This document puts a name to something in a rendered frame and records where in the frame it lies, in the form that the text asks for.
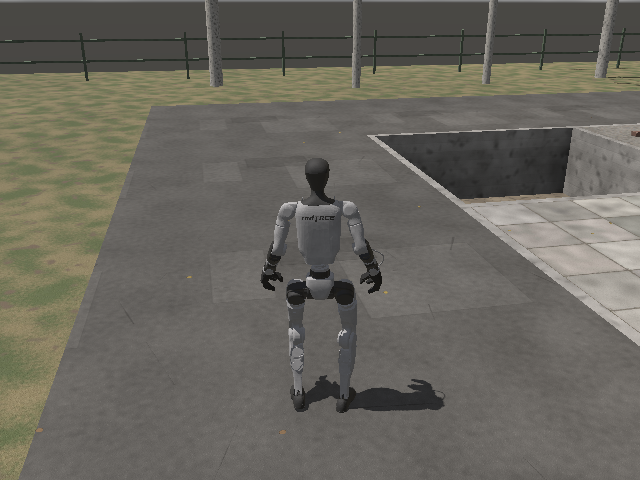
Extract right robot upper arm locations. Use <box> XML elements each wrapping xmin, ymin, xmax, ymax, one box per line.
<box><xmin>339</xmin><ymin>201</ymin><xmax>368</xmax><ymax>255</ymax></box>

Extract robot right forearm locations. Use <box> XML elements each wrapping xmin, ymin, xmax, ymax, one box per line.
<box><xmin>359</xmin><ymin>239</ymin><xmax>380</xmax><ymax>276</ymax></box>

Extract robot left forearm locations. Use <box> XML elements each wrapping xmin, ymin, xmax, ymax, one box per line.
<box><xmin>263</xmin><ymin>241</ymin><xmax>281</xmax><ymax>275</ymax></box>

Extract right robot hand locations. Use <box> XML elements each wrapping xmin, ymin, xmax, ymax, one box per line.
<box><xmin>360</xmin><ymin>271</ymin><xmax>382</xmax><ymax>294</ymax></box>

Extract humanoid robot head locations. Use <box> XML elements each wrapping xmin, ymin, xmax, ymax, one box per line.
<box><xmin>301</xmin><ymin>158</ymin><xmax>335</xmax><ymax>206</ymax></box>

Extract left robot hand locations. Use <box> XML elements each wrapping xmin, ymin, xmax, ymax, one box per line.
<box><xmin>260</xmin><ymin>265</ymin><xmax>283</xmax><ymax>291</ymax></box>

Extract robot left shin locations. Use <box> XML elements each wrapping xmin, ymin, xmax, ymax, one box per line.
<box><xmin>288</xmin><ymin>327</ymin><xmax>304</xmax><ymax>396</ymax></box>

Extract left robot upper arm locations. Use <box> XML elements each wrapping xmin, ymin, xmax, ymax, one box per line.
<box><xmin>271</xmin><ymin>202</ymin><xmax>297</xmax><ymax>256</ymax></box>

